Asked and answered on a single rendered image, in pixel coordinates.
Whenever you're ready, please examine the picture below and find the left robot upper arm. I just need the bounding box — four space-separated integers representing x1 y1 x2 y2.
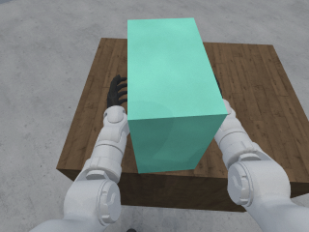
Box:
29 179 122 232

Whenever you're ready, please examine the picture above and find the robot right forearm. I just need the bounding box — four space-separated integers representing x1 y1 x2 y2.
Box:
214 99 291 195

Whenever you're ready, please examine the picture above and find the carton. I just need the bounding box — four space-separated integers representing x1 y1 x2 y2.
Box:
127 17 228 174

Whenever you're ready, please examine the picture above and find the right robot upper arm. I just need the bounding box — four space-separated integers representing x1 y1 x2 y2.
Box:
227 159 309 232

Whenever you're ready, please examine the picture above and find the robot left forearm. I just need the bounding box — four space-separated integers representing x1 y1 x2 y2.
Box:
63 105 130 214

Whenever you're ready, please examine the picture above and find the robot left hand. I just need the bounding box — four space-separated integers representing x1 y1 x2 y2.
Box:
106 74 127 108

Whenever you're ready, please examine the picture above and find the pedestal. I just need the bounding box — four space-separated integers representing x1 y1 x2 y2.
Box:
56 38 309 213

